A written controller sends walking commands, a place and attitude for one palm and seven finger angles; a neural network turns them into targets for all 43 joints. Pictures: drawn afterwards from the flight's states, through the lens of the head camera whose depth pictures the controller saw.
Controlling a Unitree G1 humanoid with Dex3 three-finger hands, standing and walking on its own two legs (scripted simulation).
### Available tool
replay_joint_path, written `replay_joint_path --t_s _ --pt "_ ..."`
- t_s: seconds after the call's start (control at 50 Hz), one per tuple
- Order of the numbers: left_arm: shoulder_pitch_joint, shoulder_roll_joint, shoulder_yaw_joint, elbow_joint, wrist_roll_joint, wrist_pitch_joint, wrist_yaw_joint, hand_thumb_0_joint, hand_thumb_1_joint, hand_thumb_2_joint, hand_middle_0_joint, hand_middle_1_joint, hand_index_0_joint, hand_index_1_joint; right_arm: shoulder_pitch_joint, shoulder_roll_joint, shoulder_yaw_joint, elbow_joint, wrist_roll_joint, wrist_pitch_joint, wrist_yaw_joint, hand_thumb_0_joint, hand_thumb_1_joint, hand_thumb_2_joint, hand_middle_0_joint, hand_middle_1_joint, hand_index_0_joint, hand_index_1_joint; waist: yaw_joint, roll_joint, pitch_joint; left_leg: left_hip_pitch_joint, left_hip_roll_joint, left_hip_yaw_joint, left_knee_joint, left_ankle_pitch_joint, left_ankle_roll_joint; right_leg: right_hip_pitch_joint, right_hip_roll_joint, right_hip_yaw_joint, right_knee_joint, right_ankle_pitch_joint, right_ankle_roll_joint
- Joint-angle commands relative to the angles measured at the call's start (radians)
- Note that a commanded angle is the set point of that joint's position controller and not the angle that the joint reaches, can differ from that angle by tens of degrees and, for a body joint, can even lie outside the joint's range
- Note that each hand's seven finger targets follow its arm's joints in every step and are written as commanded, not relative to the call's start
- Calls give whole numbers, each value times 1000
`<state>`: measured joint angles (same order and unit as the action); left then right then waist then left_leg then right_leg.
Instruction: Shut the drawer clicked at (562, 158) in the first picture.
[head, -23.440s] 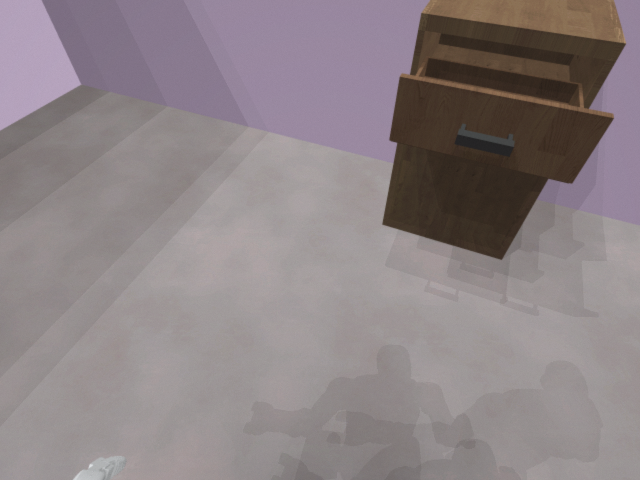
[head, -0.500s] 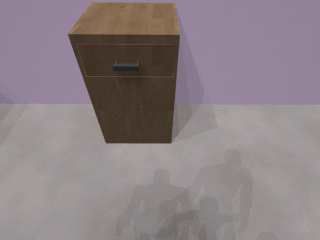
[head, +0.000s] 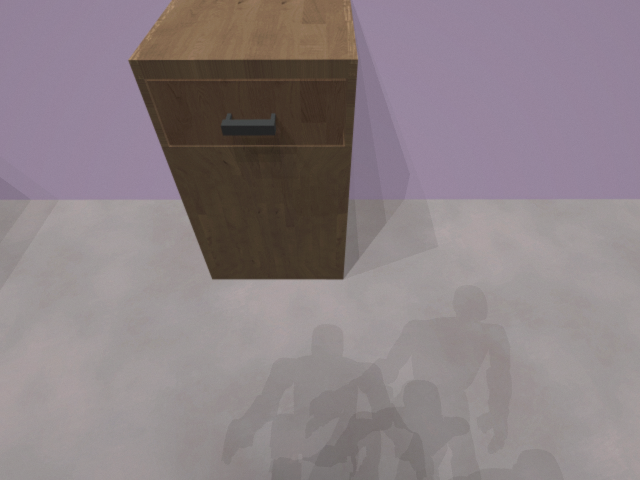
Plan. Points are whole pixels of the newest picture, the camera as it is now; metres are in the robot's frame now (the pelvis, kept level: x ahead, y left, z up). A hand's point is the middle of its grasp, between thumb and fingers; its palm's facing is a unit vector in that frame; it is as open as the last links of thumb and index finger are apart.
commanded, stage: look to check the result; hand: left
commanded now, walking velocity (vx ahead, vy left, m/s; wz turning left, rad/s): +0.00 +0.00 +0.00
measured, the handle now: (250, 122) +0.89 +0.22 -0.06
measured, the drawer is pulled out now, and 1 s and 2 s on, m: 0.00 0.00 0.00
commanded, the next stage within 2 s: stand and wait in 0.18 s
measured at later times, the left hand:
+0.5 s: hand out of the picture +0.08 +0.22 -0.15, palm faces +0.00 -0.95 -0.32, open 7.4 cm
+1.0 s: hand out of the picture +0.09 +0.22 -0.16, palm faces -0.01 -0.95 -0.33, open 7.4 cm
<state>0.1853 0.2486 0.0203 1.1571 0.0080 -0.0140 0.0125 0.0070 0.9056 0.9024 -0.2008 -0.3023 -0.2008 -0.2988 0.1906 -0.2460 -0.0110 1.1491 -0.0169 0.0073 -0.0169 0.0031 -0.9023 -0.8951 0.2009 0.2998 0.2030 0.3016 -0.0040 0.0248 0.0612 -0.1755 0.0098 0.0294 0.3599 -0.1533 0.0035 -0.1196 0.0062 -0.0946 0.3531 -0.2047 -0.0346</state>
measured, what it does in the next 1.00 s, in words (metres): stands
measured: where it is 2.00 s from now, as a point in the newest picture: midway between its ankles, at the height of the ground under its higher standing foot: outside the picture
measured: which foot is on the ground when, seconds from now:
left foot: down 0.00-1.00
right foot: down 0.00-1.00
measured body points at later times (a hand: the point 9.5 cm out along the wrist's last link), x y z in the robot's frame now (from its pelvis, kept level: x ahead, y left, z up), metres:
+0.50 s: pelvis +0.01 -0.01 +0.00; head +0.03 -0.03 +0.45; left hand +0.08 +0.27 -0.13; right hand +0.07 -0.29 -0.15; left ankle +0.03 +0.12 -0.75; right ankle +0.00 -0.09 -0.75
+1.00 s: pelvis +0.02 -0.02 +0.00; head +0.04 -0.03 +0.45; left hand +0.09 +0.27 -0.13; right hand +0.07 -0.30 -0.15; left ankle +0.03 +0.12 -0.75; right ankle +0.00 -0.09 -0.75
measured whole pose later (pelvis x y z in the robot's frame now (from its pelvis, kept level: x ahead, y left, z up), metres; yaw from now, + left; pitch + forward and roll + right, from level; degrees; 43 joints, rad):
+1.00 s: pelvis +0.02 -0.02 +0.00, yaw -1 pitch -1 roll +0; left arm 0.13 0.29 0.02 1.15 0.01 -0.02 0.01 0.01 0.90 0.90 -0.20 -0.30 -0.20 -0.30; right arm 0.14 -0.31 -0.01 1.14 -0.01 0.00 -0.02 0.00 -0.90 -0.89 0.20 0.30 0.20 0.30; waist -0.01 0.03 0.05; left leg -0.12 0.03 0.03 0.30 -0.16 -0.02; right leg -0.06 0.03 -0.09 0.29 -0.21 -0.05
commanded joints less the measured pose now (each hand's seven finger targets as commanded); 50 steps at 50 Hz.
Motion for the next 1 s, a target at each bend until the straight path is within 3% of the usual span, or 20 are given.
replay_joint_path --t_s 0.0,0.64,0.98 --pt "-19 171 24 -49 1 -15 9 0 900 900 -200 -300 -200 -300 -3 -154 -24 -40 0 -19 -12 0 -900 -900 200 300 200 300 -4 -7 -32 32 111 -109 -59 74 26 -36 -134 131 -100 26 -19" --pt "-73 238 36 -71 2 -26 10 0 900 900 -200 -300 -200 -300 -61 -224 -28 -63 2 -24 -11 0 -900 -900 200 300 200 300 -3 -27 -88 94 119 -90 -61 166 17 34 -147 139 -114 226 1" --pt "-74 239 32 -65 0 -25 10 0 900 900 -200 -300 -200 -300 -57 -225 -26 -56 2 -23 -13 0 -900 -900 200 300 200 300 -5 -33 -80 105 123 -85 -69 158 15 33 -147 140 -122 226 2"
